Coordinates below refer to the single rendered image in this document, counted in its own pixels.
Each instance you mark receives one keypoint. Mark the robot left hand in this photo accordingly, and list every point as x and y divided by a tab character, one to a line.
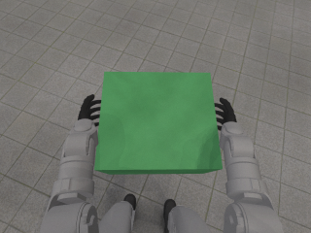
86	111

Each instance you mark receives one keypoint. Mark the carton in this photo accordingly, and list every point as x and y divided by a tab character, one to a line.
155	123

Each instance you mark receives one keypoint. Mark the robot right hand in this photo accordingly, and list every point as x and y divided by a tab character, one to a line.
227	114

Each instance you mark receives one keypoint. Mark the robot left upper arm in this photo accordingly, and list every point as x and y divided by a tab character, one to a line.
71	218

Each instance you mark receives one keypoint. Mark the right robot thigh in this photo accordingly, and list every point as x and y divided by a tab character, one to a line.
186	220

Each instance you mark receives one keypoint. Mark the robot right upper arm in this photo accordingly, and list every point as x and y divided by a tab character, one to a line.
250	218

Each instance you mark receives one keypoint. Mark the robot right forearm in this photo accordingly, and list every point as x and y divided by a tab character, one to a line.
244	183

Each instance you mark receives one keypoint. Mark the right robot shin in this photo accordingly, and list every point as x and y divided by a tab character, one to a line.
179	206

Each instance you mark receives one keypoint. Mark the robot left forearm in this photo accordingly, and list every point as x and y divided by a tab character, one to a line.
74	182

